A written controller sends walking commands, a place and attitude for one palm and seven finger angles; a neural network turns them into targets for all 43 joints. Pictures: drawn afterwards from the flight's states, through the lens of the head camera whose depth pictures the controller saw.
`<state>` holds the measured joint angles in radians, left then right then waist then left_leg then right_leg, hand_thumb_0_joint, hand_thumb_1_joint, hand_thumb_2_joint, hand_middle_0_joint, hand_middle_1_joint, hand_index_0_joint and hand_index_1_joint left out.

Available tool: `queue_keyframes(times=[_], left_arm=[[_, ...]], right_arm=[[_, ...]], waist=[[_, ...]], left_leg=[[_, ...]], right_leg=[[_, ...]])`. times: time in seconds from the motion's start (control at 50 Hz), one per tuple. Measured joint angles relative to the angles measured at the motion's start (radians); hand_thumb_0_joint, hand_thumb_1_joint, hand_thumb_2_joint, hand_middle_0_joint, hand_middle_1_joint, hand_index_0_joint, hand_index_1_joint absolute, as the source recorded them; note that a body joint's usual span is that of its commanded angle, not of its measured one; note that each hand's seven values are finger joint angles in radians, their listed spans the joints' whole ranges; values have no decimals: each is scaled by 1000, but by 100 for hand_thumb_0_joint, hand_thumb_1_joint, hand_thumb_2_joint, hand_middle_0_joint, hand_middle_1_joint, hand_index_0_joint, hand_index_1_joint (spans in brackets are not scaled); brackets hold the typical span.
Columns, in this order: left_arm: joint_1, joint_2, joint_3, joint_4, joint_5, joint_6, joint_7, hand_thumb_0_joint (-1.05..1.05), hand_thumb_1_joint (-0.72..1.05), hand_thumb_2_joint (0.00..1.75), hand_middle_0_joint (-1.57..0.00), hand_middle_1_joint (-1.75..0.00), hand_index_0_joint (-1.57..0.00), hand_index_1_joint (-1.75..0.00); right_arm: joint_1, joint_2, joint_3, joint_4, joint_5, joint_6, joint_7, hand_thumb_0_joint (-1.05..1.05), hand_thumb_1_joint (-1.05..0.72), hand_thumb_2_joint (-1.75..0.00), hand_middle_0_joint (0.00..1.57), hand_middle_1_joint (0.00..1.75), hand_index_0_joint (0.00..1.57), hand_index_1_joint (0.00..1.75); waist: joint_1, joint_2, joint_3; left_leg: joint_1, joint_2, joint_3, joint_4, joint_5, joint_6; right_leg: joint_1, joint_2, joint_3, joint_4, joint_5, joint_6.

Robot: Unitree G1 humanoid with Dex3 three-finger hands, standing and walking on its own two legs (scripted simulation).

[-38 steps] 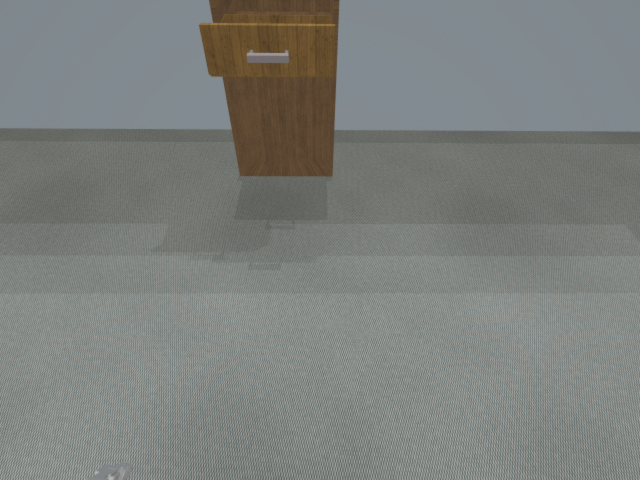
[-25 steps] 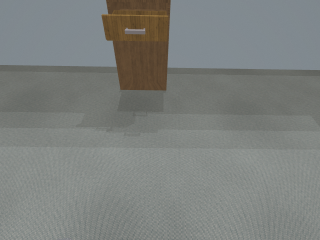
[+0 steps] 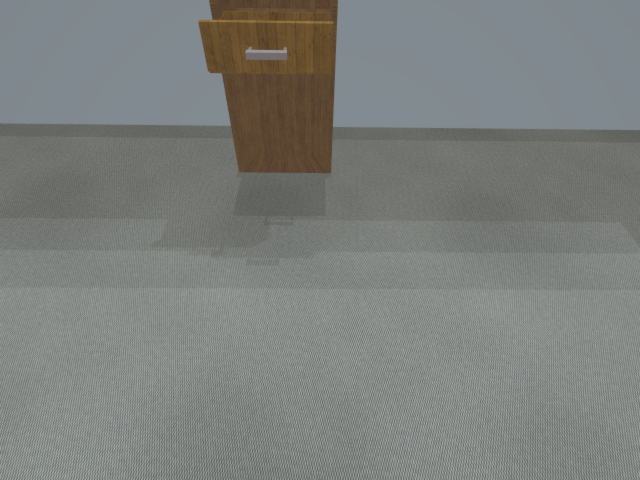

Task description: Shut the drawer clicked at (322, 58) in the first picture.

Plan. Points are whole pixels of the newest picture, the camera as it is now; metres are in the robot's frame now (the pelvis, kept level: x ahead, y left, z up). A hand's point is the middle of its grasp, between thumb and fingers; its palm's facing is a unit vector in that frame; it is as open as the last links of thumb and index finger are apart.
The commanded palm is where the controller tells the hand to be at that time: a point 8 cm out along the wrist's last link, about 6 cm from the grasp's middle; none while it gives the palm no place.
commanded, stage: stand and wait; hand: left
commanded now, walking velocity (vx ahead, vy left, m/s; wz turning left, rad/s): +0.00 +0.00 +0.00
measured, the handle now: (267, 52) +1.36 +0.25 -0.04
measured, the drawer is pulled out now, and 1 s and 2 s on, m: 0.29 0.29 0.29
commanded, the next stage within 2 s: look at it before walking up in 0.06 s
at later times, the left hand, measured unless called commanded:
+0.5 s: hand out of the picture +0.08 +0.24 -0.15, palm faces -0.04 -0.94 -0.33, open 7.4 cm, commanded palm none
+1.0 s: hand out of the picture +0.06 +0.22 -0.17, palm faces +0.00 -0.97 -0.25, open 7.4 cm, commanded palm none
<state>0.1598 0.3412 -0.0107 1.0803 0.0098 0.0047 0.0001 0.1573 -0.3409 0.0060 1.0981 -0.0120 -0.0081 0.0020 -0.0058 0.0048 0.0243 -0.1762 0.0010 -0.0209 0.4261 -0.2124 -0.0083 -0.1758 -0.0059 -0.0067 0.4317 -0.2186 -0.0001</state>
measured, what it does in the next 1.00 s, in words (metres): stands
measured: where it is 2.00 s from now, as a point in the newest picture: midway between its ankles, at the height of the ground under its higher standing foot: (322, 418)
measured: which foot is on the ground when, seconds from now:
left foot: down 0.00-1.00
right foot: down 0.00-1.00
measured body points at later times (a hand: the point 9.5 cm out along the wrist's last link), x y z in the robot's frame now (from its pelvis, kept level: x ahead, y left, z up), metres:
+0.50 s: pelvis +0.01 +0.00 +0.00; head +0.01 +0.00 +0.45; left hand +0.08 +0.29 -0.13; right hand +0.08 -0.30 -0.13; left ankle +0.01 +0.13 -0.74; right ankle +0.01 -0.12 -0.74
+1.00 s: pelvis +0.04 +0.01 +0.00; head +0.02 +0.01 +0.44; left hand +0.06 +0.27 -0.16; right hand +0.07 -0.26 -0.15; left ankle +0.01 +0.12 -0.74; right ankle +0.01 -0.12 -0.74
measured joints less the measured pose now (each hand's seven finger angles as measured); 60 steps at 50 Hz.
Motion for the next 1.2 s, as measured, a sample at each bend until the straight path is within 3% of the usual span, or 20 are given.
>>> queue_keyframes(times=[0.84, 0.98, 1.04, 1.08, 1.1, 1.14, 1.2], left_arm=[[-6, -7, 0, 8, 1, -3, 7, 1, 91, 90, -20, -30, -20, -30], [90, -65, 8, 0, 11, 9, -6, 1, 91, 90, -20, -30, -20, -30], [142, -96, 16, 1, 9, -1, -8, 1, 91, 90, -20, -30, -20, -30], [177, -111, 21, 10, 8, -2, -9, 1, 91, 90, -20, -30, -20, -30], [196, -115, 24, 16, 6, 2, -10, 1, 91, 90, -20, -30, -20, -30], [221, -129, 26, 38, 10, 13, -9, 1, 91, 90, -20, -30, -20, -30], [213, -142, 31, 54, 16, 14, -13, 1, 91, 90, -20, -30, -20, -30]], right_arm=[[-30, 10, 3, 10, 0, 0, -4, 0, -90, -90, 20, 30, 20, 30], [67, 66, 3, 9, -15, 18, 4, 0, -90, -90, 20, 30, 20, 30], [121, 95, -1, 12, -13, 13, 7, 0, -90, -90, 20, 30, 20, 30], [151, 114, -5, 15, -11, 2, 9, 0, -90, -90, 20, 30, 20, 30], [162, 127, -6, 17, -12, -7, 8, 0, -90, -90, 20, 30, 20, 30], [190, 149, -12, 13, -16, -32, 2, 0, -90, -90, 20, 30, 20, 30], [248, 183, -12, 14, -11, -60, -14, 0, -90, -90, 20, 30, 20, 30]], waist=[[4, -6, -2], [8, -4, -58], [5, -3, -58], [7, -14, -52], [10, -32, -50], [4, -42, -49], [-21, -42, -32]], left_leg=[[33, 6, 7, -39, 1, -3], [-21, 14, 12, 115, -183, 12], [-50, 30, 44, 174, -194, 18], [-38, 27, 62, 162, -145, 25], [-28, 15, 78, 165, -147, 32], [0, 10, 104, 154, -179, 44], [68, 6, 113, 70, -173, 47]], right_leg=[[31, 5, 6, -41, 5, 0], [16, 9, -1, 26, -69, -10], [32, 6, -23, 40, -101, -2], [37, -4, -23, 74, -138, 6], [25, -16, -10, 114, -166, -8], [-48, -19, -6, 306, -233, -20], [-183, -23, -28, 570, -209, -24]])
